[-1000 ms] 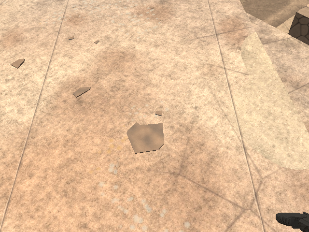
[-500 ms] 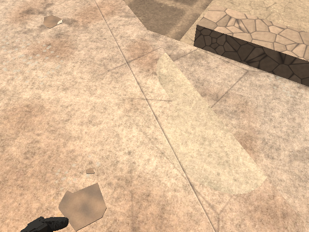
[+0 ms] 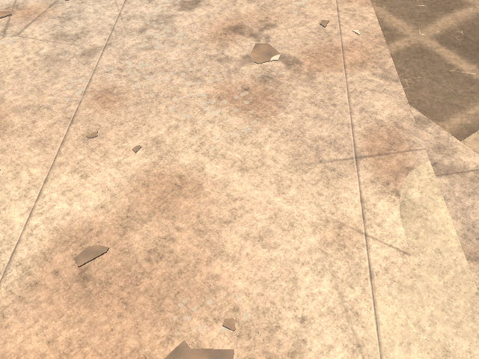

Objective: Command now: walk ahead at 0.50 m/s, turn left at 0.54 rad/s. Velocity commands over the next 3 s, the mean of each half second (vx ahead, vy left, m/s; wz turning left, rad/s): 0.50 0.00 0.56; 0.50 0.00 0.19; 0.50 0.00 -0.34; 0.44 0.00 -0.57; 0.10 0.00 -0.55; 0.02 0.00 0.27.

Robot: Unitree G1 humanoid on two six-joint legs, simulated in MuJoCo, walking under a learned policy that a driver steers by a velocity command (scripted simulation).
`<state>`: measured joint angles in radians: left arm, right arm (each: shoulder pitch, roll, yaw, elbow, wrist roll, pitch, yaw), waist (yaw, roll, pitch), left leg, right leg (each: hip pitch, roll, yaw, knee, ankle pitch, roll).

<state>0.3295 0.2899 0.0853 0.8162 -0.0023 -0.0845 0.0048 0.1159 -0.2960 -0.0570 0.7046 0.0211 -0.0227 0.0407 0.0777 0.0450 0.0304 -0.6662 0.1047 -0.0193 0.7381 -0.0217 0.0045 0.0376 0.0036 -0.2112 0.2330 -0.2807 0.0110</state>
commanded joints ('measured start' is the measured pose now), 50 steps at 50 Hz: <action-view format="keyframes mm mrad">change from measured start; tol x32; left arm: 1 -47 181 46 -53 -19 -2 5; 26 -389 91 -17 -207 -1 -40 -37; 33 85 202 37 -87 -10 -39 -39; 50 67 160 0 5 -24 3 -13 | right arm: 1 -90 -48 -6 -100 -1 -7 17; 6 316 -221 -101 -22 5 14 -6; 32 389 -17 -3 -26 3 -30 -52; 50 -145 -31 9 -136 -4 -65 -11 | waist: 1 -20 -87 65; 8 -189 142 -410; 50 19 -110 28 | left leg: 1 9 -3 29 -73 -33 38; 6 703 -120 28 -163 -105 180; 8 1063 227 -831 -429 -432 411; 16 469 56 -313 -512 95 297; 28 575 69 -355 -378 -15 192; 30 573 9 -320 -223 177 155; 34 -124 -132 -177 552 -475 28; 50 95 -51 -3 -182 65 -6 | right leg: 1 -16 -302 68 -60 362 -150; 5 -24 -256 -22 373 870 -85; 8 -795 16 288 1153 -337 23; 28 -512 -21 270 255 260 -8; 32 310 -356 797 188 80 -309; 34 192 -361 887 41 -264 -273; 50 -107 -212 347 -59 328 -202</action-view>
